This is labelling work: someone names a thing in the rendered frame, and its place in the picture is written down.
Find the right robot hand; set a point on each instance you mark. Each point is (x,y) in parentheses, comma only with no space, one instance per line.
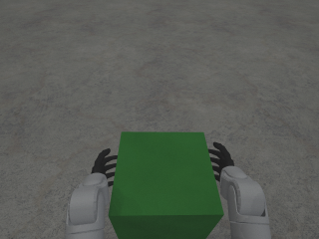
(223,161)

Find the right robot forearm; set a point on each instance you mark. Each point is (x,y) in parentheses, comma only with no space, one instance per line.
(246,203)

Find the carton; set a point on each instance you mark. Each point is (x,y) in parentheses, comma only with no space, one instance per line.
(164,187)

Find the left robot hand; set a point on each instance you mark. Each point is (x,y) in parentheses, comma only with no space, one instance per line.
(100,167)

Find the left robot forearm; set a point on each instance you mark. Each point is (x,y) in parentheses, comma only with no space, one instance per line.
(86,208)

